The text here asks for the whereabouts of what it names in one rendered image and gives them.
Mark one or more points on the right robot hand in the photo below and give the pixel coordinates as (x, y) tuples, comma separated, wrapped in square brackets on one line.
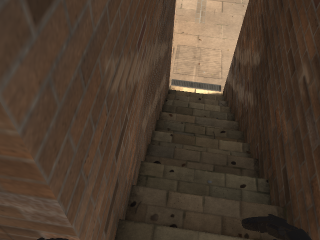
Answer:
[(275, 226)]

